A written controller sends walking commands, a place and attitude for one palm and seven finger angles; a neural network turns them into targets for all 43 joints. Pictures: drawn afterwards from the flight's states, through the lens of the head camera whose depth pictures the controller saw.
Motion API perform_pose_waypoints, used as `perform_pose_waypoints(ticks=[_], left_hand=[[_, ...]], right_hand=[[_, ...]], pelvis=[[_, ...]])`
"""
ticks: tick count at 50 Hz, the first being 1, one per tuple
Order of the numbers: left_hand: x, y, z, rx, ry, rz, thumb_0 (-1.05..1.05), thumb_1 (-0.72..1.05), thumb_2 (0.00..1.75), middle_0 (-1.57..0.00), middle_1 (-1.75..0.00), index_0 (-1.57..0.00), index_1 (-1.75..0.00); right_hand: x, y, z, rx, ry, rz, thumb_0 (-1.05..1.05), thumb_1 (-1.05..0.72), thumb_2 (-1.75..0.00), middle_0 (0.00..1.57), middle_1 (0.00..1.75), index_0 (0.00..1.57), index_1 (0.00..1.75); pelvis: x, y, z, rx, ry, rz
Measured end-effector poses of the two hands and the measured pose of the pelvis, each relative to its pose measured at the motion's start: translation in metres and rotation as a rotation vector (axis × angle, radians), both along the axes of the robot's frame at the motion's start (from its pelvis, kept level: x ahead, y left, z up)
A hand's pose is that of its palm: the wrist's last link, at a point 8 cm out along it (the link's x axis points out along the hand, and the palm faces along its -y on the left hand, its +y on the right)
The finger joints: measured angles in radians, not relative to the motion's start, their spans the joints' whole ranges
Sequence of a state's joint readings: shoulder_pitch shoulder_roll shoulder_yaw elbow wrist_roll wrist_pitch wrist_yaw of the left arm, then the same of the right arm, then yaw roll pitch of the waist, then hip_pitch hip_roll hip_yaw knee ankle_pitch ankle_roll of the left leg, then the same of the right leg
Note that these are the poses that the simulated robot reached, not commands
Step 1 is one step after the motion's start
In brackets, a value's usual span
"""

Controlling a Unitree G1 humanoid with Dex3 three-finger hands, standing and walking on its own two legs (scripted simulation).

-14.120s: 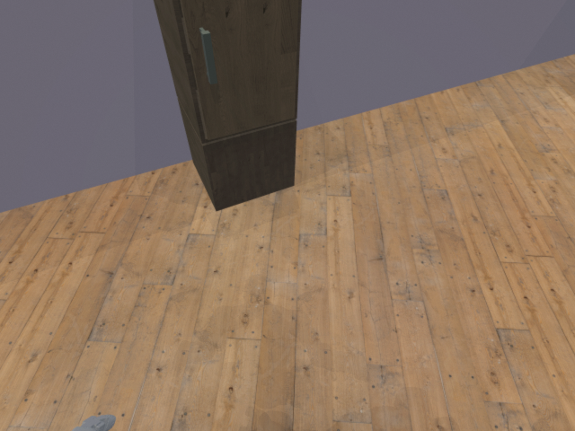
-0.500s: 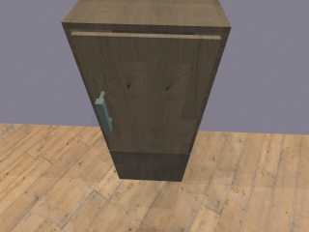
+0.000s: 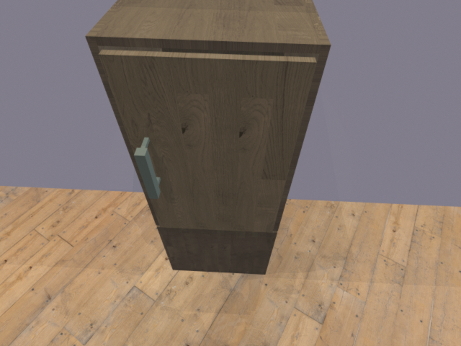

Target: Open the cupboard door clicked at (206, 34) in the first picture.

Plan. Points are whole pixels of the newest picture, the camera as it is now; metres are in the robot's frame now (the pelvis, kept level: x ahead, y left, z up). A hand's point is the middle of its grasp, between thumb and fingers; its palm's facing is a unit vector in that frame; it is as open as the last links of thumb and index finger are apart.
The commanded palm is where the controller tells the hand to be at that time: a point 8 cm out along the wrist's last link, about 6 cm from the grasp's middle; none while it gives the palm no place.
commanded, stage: come to a stop and stand still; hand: left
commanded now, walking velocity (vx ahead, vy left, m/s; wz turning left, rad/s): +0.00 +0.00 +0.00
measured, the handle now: (150, 168) +0.49 +0.23 -0.02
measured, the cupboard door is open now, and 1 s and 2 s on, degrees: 0 0 0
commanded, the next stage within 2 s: look again from close up in 0.10 s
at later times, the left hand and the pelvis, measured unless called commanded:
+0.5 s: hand out of the picture +0.00 +0.20 -0.17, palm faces +0.02 -0.97 -0.23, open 7.4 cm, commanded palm none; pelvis -0.01 +0.01 +0.00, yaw +0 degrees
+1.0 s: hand (105, 326) +0.16 +0.22 -0.04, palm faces +0.27 -0.96 -0.08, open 7.6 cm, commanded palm +0.09 +0.27 -0.07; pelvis -0.04 +0.02 -0.02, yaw +3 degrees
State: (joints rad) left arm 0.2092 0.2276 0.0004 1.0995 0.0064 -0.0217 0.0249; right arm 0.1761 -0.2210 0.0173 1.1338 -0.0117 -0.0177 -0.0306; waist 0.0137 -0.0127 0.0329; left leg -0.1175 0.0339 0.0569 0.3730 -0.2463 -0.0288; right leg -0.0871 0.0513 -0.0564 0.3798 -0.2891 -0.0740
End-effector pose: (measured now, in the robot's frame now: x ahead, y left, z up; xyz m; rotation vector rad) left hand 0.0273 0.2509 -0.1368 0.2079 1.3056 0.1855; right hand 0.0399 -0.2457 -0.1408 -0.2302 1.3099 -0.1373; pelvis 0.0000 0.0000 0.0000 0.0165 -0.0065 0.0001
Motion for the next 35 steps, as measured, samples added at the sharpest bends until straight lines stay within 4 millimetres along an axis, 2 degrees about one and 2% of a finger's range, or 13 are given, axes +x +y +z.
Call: perform_pose_waypoints(ticks=[17, 35], left_hand=[[-0.028, -0.002, -0.003, -0.022, 0.041, 0.015, 0.01, 0.90, 0.90, -0.20, -0.30, -0.20, -0.30], [-0.036, 0.003, -0.004, -0.032, 0.043, 0.014, 0.01, 0.91, 0.90, -0.20, -0.30, -0.20, -0.30]], right_hand=[[-0.022, 0.011, 0.000, 0.012, 0.030, -0.006, 0.01, -0.90, -0.90, 0.20, 0.30, 0.20, 0.30], [-0.038, 0.025, -0.001, 0.028, 0.049, -0.013, 0.01, -0.90, -0.90, 0.20, 0.30, 0.20, 0.30]], pelvis=[[-0.010, 0.004, 0.001, -0.003, -0.005, 0.001], [-0.017, 0.013, 0.002, -0.002, -0.005, 0.003]])
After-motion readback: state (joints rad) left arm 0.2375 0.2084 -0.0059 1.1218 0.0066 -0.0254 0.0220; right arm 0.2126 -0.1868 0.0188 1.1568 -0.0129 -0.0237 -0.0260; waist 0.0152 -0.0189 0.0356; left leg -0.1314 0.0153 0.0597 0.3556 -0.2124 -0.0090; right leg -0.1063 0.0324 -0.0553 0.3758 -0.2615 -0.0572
